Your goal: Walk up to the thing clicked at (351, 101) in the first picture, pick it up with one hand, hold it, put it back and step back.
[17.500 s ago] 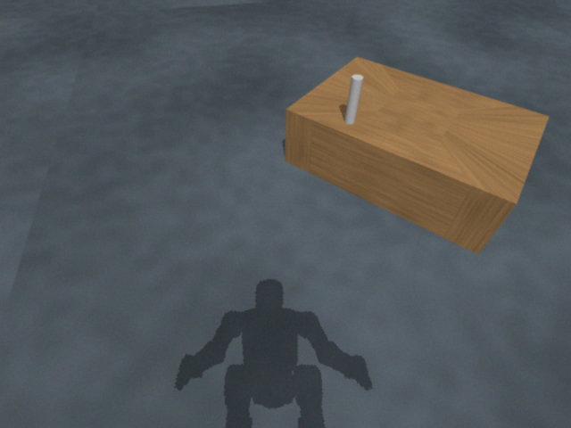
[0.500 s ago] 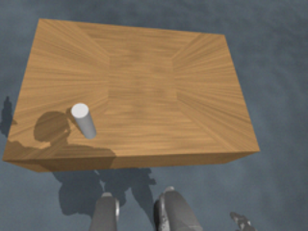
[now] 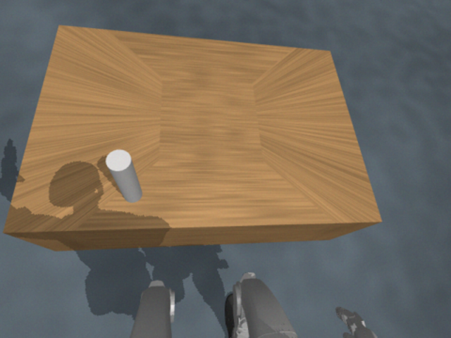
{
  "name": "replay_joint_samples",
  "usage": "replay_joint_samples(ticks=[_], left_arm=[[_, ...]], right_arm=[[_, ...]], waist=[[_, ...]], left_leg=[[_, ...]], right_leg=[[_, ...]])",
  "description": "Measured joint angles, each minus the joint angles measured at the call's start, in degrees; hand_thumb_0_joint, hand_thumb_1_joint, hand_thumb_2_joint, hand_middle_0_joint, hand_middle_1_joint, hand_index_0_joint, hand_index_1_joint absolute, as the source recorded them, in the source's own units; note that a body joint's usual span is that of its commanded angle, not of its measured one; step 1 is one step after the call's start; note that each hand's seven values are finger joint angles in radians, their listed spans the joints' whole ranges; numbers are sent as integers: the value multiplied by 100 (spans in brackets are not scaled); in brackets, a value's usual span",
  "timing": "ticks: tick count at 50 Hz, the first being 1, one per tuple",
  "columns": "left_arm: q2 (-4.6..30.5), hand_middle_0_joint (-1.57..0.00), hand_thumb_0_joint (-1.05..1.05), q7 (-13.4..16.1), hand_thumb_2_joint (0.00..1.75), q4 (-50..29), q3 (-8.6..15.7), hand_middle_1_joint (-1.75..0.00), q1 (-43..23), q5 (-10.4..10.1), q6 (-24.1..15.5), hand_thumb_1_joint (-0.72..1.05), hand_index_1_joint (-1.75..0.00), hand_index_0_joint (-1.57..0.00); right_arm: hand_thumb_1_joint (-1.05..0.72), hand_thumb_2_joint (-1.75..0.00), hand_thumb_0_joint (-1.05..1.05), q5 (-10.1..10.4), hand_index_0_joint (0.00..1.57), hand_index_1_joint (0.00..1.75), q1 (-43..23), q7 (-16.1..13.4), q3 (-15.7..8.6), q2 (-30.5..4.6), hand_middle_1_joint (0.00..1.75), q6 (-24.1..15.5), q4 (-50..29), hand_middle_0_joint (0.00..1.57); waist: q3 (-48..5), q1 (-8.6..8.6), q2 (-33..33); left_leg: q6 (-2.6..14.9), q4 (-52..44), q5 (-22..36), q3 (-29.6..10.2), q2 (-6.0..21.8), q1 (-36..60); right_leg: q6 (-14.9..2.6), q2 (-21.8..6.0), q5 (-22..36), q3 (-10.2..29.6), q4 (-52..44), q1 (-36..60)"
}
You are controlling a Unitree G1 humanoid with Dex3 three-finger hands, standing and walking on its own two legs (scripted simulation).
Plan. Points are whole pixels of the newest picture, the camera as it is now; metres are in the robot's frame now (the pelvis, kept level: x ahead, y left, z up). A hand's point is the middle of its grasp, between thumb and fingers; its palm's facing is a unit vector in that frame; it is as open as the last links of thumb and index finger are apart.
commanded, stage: go down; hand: left
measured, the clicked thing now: (126, 179) +0.46 +0.18 -0.22
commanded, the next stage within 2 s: approach in 1.90 s
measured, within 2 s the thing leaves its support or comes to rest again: neither
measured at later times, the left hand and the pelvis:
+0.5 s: hand out of the picture +0.40 +0.39 +0.05, palm faces +0.21 -0.98 -0.02, open 17.2 cm; pelvis +0.00 +0.00 +0.00, yaw +0 degrees
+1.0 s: hand out of the picture +0.40 +0.39 +0.06, palm faces +0.21 -0.98 -0.01, open 17.1 cm; pelvis +0.00 +0.00 -0.01, yaw +0 degrees
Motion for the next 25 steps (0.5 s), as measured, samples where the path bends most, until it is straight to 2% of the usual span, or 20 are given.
replay_joint_samples(ticks=[15,21,25], left_arm=[[2,-5,-1,-30,5,-18,25,-4,-121,-39,-29,-44,-4,-4],[-12,-5,-1,-64,5,-54,113,-4,-54,-92,-77,-45,-4,-4],[-61,-5,-1,-86,4,-81,87,-4,-22,-148,-117,-45,-4,-4]], right_arm=[[-90,-89,1,-6,21,30,-40,-14,25,-5,30,-21,-28,21],[-90,-89,1,-2,21,30,-19,-3,42,-9,30,-4,-33,21],[-90,-89,1,4,21,30,1,-7,29,-2,30,-6,4,21]], waist=[[-22,-13,-1],[-11,-21,2],[-17,4,-3]], left_leg=[[9,26,-5,-1,-9,-30],[11,28,-3,7,-7,-43],[8,28,-2,8,-11,-46]], right_leg=[[6,-7,-2,1,13,-21],[11,-5,1,9,19,-40],[7,-9,-2,10,27,-45]])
